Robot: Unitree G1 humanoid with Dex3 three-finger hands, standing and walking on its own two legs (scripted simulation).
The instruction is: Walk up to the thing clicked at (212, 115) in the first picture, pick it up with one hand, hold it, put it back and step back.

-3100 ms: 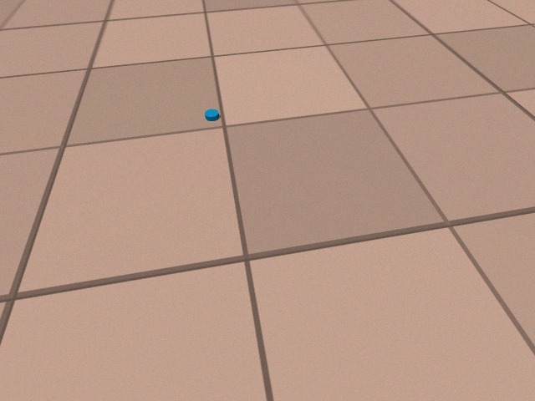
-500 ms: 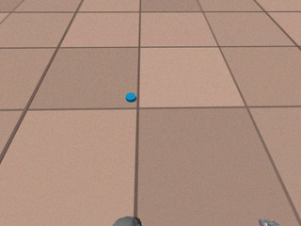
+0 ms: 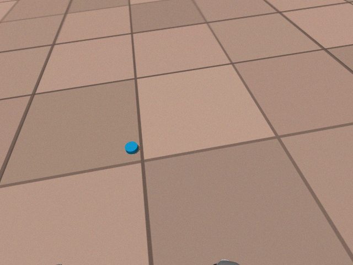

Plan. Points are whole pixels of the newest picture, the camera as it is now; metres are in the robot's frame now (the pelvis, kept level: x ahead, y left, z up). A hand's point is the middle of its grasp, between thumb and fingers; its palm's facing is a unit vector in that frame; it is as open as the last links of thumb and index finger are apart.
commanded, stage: walk up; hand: left
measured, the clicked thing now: (131, 147) +0.98 +0.36 -0.74
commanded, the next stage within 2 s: none
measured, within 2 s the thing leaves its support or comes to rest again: neither
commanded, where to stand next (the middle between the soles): +0.61 +0.05 m, yaw +0 degrees
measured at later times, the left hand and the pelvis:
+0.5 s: hand (68, 262) +0.17 +0.30 -0.14, palm faces +0.06 -0.93 -0.37, open 7.4 cm; pelvis +0.17 +0.01 +0.00, yaw +4 degrees
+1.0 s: hand (87, 176) +0.41 +0.30 -0.12, palm faces -0.05 -0.91 -0.40, open 7.4 cm; pelvis +0.34 +0.02 +0.00, yaw +1 degrees
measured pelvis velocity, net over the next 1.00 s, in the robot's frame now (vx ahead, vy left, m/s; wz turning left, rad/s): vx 0.34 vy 0.02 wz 0.02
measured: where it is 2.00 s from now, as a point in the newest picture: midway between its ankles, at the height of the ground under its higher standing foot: (177, 209)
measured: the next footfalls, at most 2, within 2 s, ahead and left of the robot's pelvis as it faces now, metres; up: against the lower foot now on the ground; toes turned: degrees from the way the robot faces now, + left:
left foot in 0.50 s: +0.31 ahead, +0.15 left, +0.00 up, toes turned +8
right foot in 1.00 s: +0.50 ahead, -0.09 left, +0.00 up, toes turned -3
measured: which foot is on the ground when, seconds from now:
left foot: down 0.00-0.02, up 0.04-0.48, down 0.50-1.00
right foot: down 0.00-0.54, up 0.56-0.98, down 1.00-1.00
